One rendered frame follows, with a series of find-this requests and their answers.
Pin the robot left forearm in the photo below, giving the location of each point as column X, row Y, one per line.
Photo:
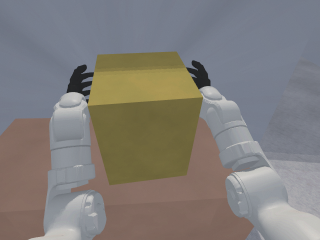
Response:
column 70, row 141

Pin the right robot upper arm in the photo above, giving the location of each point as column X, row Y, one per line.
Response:
column 258, row 195

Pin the left robot upper arm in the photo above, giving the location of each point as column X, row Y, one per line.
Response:
column 76, row 215

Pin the carton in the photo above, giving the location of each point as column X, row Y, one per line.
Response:
column 144, row 108

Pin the pedestal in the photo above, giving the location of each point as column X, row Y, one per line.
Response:
column 190, row 207

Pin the robot right forearm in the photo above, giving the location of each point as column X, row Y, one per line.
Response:
column 237, row 148

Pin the left robot hand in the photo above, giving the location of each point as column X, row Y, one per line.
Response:
column 76, row 84

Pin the right robot hand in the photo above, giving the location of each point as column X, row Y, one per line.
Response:
column 201, row 79

